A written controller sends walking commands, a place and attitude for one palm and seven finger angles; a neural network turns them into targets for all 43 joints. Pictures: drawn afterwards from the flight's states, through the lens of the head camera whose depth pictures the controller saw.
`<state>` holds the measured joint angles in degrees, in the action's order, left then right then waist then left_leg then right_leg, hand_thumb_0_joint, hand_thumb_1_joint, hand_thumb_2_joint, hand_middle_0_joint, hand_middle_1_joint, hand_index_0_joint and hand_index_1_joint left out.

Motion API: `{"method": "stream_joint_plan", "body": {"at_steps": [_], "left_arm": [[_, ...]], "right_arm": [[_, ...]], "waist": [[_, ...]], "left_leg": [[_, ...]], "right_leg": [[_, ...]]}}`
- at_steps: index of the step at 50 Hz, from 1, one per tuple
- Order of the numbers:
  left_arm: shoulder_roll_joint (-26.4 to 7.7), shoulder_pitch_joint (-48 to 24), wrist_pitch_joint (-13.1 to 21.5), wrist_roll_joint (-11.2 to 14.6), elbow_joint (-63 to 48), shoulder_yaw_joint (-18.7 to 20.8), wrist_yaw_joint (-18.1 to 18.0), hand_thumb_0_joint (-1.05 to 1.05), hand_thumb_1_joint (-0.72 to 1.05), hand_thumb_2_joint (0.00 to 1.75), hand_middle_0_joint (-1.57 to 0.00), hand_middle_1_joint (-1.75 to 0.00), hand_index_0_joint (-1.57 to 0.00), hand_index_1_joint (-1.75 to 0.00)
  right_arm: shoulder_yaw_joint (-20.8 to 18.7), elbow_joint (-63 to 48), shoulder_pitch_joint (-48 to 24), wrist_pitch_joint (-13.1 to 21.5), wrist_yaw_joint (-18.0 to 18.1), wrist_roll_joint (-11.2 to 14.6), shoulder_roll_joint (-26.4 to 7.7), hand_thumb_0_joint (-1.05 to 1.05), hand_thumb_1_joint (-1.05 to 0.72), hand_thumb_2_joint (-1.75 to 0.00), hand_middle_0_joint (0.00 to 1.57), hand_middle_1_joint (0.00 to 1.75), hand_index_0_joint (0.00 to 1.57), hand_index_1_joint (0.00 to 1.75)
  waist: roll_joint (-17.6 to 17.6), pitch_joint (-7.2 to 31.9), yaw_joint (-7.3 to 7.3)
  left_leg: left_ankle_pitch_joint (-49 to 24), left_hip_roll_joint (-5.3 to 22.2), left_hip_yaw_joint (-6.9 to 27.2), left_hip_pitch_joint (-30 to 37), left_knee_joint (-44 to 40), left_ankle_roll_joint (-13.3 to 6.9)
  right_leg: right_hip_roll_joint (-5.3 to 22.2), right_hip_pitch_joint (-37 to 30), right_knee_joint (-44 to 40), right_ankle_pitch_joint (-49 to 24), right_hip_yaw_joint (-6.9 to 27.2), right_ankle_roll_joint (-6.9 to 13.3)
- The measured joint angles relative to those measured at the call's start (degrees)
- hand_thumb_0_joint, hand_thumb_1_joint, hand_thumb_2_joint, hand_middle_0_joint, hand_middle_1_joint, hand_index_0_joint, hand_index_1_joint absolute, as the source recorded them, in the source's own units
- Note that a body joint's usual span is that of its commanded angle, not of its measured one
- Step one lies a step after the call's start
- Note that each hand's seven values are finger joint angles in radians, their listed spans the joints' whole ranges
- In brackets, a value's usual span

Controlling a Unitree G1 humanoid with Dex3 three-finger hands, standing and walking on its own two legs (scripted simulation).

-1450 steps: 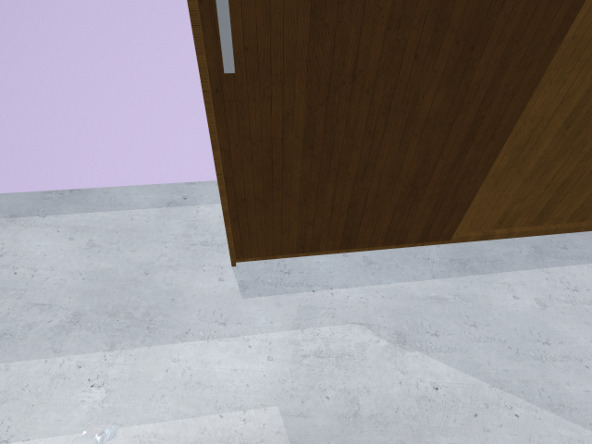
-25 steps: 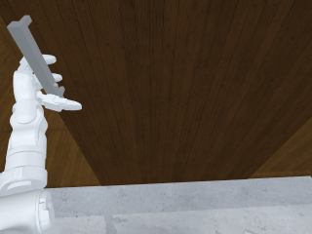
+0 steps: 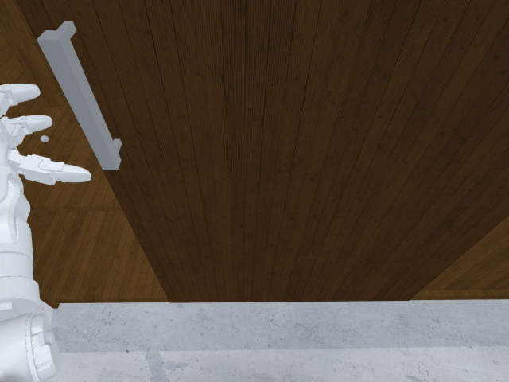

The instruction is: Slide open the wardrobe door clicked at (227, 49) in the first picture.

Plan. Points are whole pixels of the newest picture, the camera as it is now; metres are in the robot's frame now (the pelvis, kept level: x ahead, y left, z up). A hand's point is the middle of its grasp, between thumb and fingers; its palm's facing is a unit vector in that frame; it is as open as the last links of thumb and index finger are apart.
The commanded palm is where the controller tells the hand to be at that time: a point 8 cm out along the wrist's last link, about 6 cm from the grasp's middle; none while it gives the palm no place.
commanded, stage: slip the hand off the handle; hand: left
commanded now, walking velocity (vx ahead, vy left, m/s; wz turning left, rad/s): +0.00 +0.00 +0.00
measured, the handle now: (92, 103) +0.45 +0.27 +0.20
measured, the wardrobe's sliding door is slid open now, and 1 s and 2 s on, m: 0.44 0.44 0.44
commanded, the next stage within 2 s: draw the hand back to the body in 0.84 s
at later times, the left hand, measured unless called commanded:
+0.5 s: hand (33, 175) +0.33 +0.31 +0.17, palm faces +0.44 -0.89 -0.13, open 14.6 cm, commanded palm +0.29 +0.35 +0.17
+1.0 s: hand (12, 207) +0.28 +0.31 +0.17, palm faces +0.44 -0.89 -0.12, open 14.7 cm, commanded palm +0.24 +0.35 +0.17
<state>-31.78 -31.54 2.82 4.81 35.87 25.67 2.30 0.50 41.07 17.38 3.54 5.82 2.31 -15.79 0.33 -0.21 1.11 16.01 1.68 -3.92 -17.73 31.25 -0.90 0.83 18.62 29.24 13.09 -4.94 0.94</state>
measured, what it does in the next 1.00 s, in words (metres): stands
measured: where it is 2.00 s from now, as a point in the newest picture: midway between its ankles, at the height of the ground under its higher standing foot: outside the picture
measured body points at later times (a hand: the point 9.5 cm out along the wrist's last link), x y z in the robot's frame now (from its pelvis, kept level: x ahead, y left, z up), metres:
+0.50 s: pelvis +0.02 +0.01 +0.00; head +0.02 +0.01 +0.45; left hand +0.31 +0.36 +0.17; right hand +0.15 -0.24 -0.10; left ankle +0.00 +0.11 -0.73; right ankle +0.02 -0.11 -0.73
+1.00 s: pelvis +0.00 -0.01 +0.00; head -0.01 -0.02 +0.45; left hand +0.25 +0.36 +0.18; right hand +0.17 -0.25 -0.09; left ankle +0.00 +0.11 -0.73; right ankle +0.02 -0.11 -0.73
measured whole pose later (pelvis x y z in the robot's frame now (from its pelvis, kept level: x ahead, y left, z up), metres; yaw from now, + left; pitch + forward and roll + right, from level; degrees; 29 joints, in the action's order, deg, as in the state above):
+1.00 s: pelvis +0.00 -0.01 +0.00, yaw +1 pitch -3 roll +0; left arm -25.1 -5.8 -2.8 13.3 9.0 28.2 6.7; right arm 2.8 39.8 11.8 7.3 7.8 3.3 -14.7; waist -1.4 -0.7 -2.7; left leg 15.8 2.0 -2.7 -10.5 29.3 0.3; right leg 0.3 11.5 28.4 14.0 -6.0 1.9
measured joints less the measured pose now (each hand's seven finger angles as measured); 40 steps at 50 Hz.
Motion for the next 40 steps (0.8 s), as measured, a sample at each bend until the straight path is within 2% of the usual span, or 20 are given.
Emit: {"method": "stream_joint_plan", "body": {"at_steps": [4,7,11,15,22,28,33,40], "left_arm": [[-0.13,-1.98,0.95,1.22,1.84,-1.23,2.71,-0.02,-0.55,0.20,-0.27,-1.16,-0.26,-1.16],[0.76,-1.57,1.41,1.76,1.02,-1.78,2.96,-0.02,-0.55,0.20,-0.26,-1.15,-0.25,-1.16],[3.36,3.30,1.53,2.36,-4.05,-1.62,2.33,-0.02,-0.55,0.20,-0.25,-1.15,-0.25,-1.15],[5.99,10.44,-0.05,2.89,-11.26,-0.50,0.97,-0.02,-0.55,0.20,-0.26,-1.15,-0.25,-1.15],[8.34,20.05,-3.56,3.46,-23.54,0.39,-1.43,-0.02,-0.55,0.20,-0.26,-1.15,-0.26,-1.15],[7.99,22.38,-5.82,4.97,-26.54,0.47,0.16,-0.02,-0.55,0.20,-0.25,-1.15,-0.25,-1.15],[7.35,21.78,-6.87,6.11,-25.03,0.19,2.34,-0.02,-0.55,0.20,-0.25,-1.15,-0.25,-1.15],[7.83,24.52,-4.94,7.04,-27.17,-0.07,3.65,-0.02,-0.55,0.20,-0.25,-1.15,-0.25,-1.15]], "right_arm": [[-0.11,1.05,0.51,0.28,0.40,0.36,-0.43,0.01,-0.91,-0.90,0.20,0.30,0.20,0.30],[-0.35,0.95,0.73,0.60,0.29,0.41,-0.38,0.01,-0.91,-0.90,0.20,0.30,0.20,0.30],[-0.55,-0.03,0.97,0.69,-0.27,0.35,0.02,0.01,-0.91,-0.90,0.20,0.30,0.20,0.30],[-0.40,-1.25,0.82,0.40,-0.81,0.35,0.96,0.01,-0.91,-0.90,0.20,0.30,0.20,0.30],[0.48,-1.97,-1.00,0.43,-0.77,0.19,2.61,0.01,-0.91,-0.90,0.20,0.30,0.20,0.30],[1.32,-1.58,-4.62,0.91,0.54,0.55,2.20,0.01,-0.90,-0.90,0.20,0.30,0.21,0.30],[1.79,-2.02,-7.35,1.90,1.75,0.94,1.38,0.01,-0.91,-0.90,0.20,0.30,0.21,0.30],[1.98,-2.99,-8.13,3.30,1.77,0.73,1.08,0.01,-0.91,-0.90,0.20,0.30,0.21,0.30]], "waist": [[-0.13,-0.15,-0.15],[-0.26,0.11,0.01],[-0.76,1.06,0.25],[-1.15,1.76,0.22],[-1.12,1.58,-1.74],[-1.44,1.07,-3.69],[-1.56,0.32,-4.35],[-1.52,0.00,-4.34]], "left_leg": [[0.22,-0.39,0.58,-1.00,0.64,-0.30],[0.37,-0.56,0.30,-1.19,0.56,-0.50],[0.72,-0.57,-0.84,-0.21,-0.20,-0.70],[0.98,-0.47,-1.97,1.93,-1.44,-0.73],[0.92,-0.27,-1.67,5.07,-2.62,-0.34],[0.51,-0.39,-0.08,6.31,-2.54,-0.04],[0.02,-0.50,1.01,6.44,-2.25,0.25],[-0.23,-0.13,1.02,6.61,-2.14,0.74]], "right_leg": [[0.41,0.49,0.10,0.11,-0.56,-0.30],[0.57,0.78,0.01,0.12,-0.26,-0.53],[0.50,0.40,-0.46,0.15,0.90,-0.90],[0.29,-1.03,-1.16,0.27,2.04,-1.15],[0.01,-4.23,-2.21,0.45,1.75,-0.92],[0.16,-6.15,-2.24,0.62,0.17,-0.45],[0.33,-6.60,-1.69,0.74,-0.91,-0.06],[-0.02,-6.46,-1.07,0.76,-0.90,0.48]]}}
